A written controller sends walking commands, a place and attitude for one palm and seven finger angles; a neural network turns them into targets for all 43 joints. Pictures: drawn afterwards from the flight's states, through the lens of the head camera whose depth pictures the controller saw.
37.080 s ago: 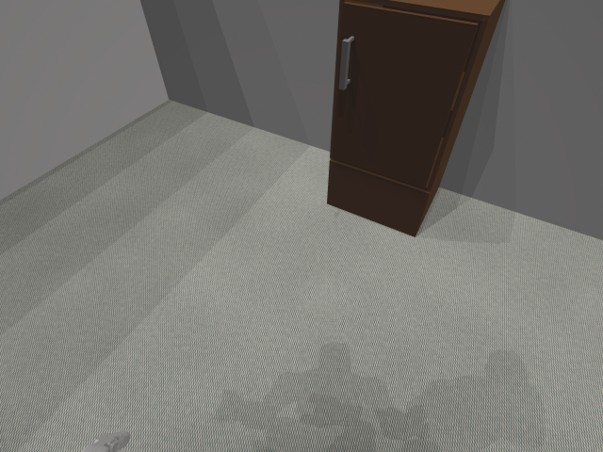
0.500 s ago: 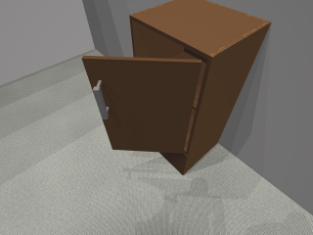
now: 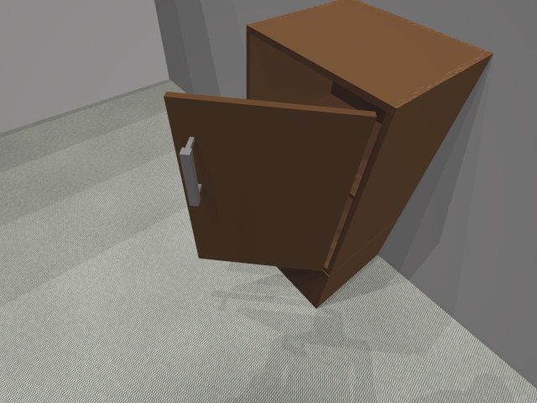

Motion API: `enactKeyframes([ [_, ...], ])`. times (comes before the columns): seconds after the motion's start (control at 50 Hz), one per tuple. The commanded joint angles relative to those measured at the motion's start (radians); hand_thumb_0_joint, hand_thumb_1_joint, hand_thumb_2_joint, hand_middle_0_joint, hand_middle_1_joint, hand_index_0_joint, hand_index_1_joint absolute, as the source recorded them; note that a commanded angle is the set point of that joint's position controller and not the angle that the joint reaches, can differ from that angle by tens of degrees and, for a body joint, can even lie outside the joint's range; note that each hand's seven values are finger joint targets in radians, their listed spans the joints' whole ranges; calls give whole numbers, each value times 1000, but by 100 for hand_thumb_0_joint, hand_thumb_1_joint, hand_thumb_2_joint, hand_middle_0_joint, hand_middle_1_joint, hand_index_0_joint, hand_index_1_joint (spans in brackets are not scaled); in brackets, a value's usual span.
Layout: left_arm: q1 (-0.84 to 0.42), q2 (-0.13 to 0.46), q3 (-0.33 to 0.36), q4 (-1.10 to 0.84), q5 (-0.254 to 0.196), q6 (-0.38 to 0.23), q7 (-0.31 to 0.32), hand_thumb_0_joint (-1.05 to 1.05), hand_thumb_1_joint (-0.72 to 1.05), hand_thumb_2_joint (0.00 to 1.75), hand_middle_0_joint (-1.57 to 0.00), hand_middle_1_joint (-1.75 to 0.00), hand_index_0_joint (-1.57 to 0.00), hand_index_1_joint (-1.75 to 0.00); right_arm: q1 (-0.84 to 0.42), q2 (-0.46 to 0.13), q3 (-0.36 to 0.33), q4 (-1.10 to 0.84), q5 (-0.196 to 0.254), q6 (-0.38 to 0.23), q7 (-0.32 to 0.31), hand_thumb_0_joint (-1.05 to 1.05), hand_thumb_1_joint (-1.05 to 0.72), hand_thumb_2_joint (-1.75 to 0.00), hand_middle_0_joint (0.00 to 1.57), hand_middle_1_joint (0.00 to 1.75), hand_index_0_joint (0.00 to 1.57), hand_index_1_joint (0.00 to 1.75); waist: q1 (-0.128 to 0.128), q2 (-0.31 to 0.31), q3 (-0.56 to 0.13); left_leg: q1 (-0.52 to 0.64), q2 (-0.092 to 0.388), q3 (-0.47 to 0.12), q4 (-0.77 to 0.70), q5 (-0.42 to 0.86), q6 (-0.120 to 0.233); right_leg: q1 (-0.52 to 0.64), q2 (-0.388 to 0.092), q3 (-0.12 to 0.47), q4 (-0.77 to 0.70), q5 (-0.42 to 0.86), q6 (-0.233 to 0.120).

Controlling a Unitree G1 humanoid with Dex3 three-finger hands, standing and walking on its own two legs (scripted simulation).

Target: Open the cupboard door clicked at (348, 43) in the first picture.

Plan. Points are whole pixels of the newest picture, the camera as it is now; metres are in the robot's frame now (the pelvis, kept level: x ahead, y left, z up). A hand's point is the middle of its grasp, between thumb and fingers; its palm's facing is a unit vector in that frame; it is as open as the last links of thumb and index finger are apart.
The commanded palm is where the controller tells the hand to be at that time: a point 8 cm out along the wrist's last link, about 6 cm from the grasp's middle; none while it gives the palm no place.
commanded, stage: come to a stop and stand still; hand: left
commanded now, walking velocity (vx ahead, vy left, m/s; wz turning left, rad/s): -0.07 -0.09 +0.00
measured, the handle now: (193, 172) +0.57 +0.22 -0.04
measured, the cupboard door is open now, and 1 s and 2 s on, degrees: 45 45 45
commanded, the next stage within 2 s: look again from close up in 1.02 s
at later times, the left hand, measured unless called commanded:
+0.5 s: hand out of the picture +0.07 +0.17 -0.17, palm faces +0.03 -0.97 -0.23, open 7.3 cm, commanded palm none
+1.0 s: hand out of the picture -0.04 +0.18 -0.16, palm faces +0.00 -0.97 -0.23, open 7.4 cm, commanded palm none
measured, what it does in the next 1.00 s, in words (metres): stands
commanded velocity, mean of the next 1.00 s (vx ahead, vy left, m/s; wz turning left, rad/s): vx -0.04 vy -0.02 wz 0.00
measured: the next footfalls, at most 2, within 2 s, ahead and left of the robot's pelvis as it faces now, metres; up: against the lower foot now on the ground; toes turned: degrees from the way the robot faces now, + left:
none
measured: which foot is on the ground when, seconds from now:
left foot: down 0.00-1.00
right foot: down 0.00-1.00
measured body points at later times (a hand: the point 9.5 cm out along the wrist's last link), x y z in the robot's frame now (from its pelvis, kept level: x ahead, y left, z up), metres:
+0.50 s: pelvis +0.00 -0.01 +0.00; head +0.03 -0.02 +0.45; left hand +0.07 +0.22 -0.15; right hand +0.02 -0.23 -0.16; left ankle -0.06 +0.10 -0.73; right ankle +0.02 -0.11 -0.73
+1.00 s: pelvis -0.05 -0.01 +0.00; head -0.04 -0.02 +0.45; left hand -0.03 +0.23 -0.14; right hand -0.07 -0.23 -0.16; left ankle -0.06 +0.10 -0.73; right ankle +0.02 -0.11 -0.73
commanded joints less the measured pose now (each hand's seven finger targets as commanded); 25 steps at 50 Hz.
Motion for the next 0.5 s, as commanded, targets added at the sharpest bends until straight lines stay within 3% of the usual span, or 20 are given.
enactKeyframes([
  [0.0,-60,35,-4,-76,0,-29,14,0,90,90,-20,-30,-20,-30,149,-83,-1,8,-3,-26,-29,0,-90,-90,20,30,20,30,-34,221,113,75,285,-269,-204,774,166,-225,-8,6,178,-174,-11],
  [0.04,-35,22,-4,-51,-10,-32,14,0,90,90,-20,-30,-20,-30,116,-89,0,-1,-2,-33,-39,0,-90,-90,20,30,20,30,-20,150,61,125,253,-194,-132,1059,141,-154,-27,15,100,-115,-8],
  [0.1,-10,53,3,-32,-17,-35,12,0,90,90,-20,-30,-20,-30,78,-109,-10,-7,10,-30,-46,0,-90,-90,20,30,20,30,-4,124,10,145,198,-133,-74,1116,69,-15,-19,0,-89,133,-3],
  [0.12,18,65,7,-19,-18,-36,16,0,90,90,-20,-30,-20,-30,67,-105,-12,-10,15,-29,-47,0,-90,-90,20,30,20,30,5,109,-19,99,178,-114,-47,1063,46,69,-35,19,-100,320,-7],
  [0.16,51,90,7,-1,-21,-36,22,0,90,90,-20,-30,-20,-30,56,-78,-18,-24,21,-22,-49,0,-90,-90,20,30,20,30,4,71,-55,9,127,-72,-49,790,8,177,-110,70,-40,701,-30],
  [0.18,28,91,5,-6,-20,-31,23,0,90,90,-20,-30,-20,-30,54,-71,-24,-21,20,-15,-49,0,-90,-90,20,30,20,30,-10,50,-36,2,121,-69,-71,728,3,160,-119,57,-17,733,-27],
  [0.22,3,87,9,-26,-17,-26,28,0,90,90,-20,-30,-20,-30,58,-71,-34,-16,18,-5,-49,0,-90,-90,20,30,20,30,-13,2,-31,13,128,-65,-61,749,7,132,-107,52,10,747,-22],
  [0.32,-45,87,17,-69,-11,-16,33,0,90,90,-20,-30,-20,-30,25,-71,-44,-27,11,3,-44,0,-90,-90,20,30,20,30,-18,47,-34,46,145,-70,-56,761,22,64,-85,58,13,570,-14],
  [0.4,-55,85,12,-77,-8,-18,32,0,90,90,-20,-30,-20,-30,-8,-61,-42,-32,9,3,-39,0,-90,-90,20,30,20,30,-17,25,-57,32,132,-69,-65,614,18,85,-98,87,-20,574,-24],
  [0.44,-61,89,7,-78,-7,-19,31,0,90,90,-20,-30,-20,-30,-19,-57,-38,-36,10,6,-34,0,-90,-90,20,30,20,30,-21,3,-47,12,118,-67,-77,476,9,83,-111,110,-50,550,-32],
  [0.46,50,155,15,-47,-9,-31,61,0,90,90,-20,-30,-20,-30,-124,-169,-60,-117,30,0,-18,0,-90,-90,20,30,20,30,13,-7,-145,-4,143,-13,119,536,-16,140,-134,110,-46,852,-7],
  [0.48,5,174,17,-101,-11,-37,58,0,90,90,-20,-30,-20,-30,-85,-103,-53,-159,23,6,-10,0,-90,-90,20,30,20,30,-25,-48,-157,-116,60,-35,88,127,-14,186,-200,208,-56,766,-66],
])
